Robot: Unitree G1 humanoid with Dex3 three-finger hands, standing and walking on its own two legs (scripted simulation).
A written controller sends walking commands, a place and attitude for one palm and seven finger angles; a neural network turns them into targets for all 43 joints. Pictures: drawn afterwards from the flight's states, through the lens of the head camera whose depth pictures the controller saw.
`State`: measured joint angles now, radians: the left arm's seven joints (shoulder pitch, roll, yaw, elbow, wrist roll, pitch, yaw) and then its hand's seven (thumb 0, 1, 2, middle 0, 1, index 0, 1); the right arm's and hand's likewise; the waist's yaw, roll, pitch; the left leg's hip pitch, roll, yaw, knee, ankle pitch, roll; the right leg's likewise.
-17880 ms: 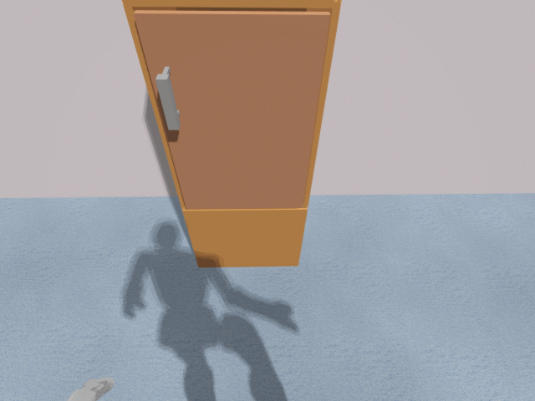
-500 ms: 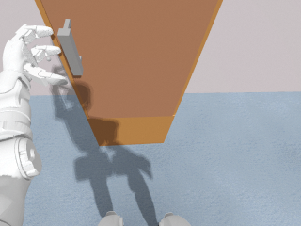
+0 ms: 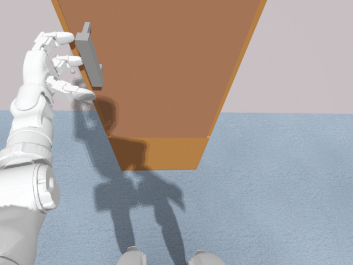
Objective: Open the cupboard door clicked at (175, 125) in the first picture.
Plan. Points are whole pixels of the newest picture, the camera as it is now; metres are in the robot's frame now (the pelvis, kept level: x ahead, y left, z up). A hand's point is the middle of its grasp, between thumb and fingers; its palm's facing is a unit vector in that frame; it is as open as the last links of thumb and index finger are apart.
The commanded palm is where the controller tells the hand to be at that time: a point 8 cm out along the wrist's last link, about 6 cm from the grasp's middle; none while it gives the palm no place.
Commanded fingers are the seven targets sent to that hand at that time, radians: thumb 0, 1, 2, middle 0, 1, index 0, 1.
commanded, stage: slide the fingers in behind the handle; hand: left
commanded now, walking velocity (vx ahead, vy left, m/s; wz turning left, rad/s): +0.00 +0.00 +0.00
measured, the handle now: (92, 55) +0.56 +0.16 +0.12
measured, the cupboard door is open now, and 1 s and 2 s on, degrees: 0 0 6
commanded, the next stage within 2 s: close the thumb around the handle in 0.70 s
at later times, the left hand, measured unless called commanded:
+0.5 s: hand (89, 69) +0.51 +0.16 +0.12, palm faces -0.04 -1.00 +0.01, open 13.7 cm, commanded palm +0.50 +0.20 +0.12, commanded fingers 0.00 -0.50 0.30 -0.30 -1.20 -0.30 -1.20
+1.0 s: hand (88, 69) +0.52 +0.16 +0.12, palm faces -0.04 -1.00 +0.00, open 12.4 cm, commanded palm +0.50 +0.21 +0.12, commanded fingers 0.00 0.12 0.56 -0.34 -1.27 -0.34 -1.27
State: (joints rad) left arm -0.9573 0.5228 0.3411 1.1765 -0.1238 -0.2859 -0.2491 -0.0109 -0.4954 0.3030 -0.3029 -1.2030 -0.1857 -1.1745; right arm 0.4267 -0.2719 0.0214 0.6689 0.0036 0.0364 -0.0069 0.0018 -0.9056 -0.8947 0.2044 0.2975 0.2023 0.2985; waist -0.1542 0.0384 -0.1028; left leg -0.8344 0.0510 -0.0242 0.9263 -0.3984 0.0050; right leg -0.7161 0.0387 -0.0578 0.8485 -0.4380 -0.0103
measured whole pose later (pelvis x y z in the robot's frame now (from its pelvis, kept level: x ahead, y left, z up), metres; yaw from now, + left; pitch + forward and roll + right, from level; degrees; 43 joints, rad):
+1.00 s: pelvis -0.01 +0.00 +0.00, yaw +0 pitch +18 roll -3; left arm -1.06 0.52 0.34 1.25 -0.08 -0.30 -0.22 -0.01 -0.32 0.38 -0.36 -1.24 -0.39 -1.25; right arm 0.43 -0.27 0.03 0.66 0.00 0.01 -0.01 0.00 -0.91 -0.89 0.20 0.30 0.20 0.30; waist -0.19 0.04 -0.09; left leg -0.88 0.05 -0.02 0.94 -0.38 0.01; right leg -0.77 0.04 -0.05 0.87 -0.42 -0.01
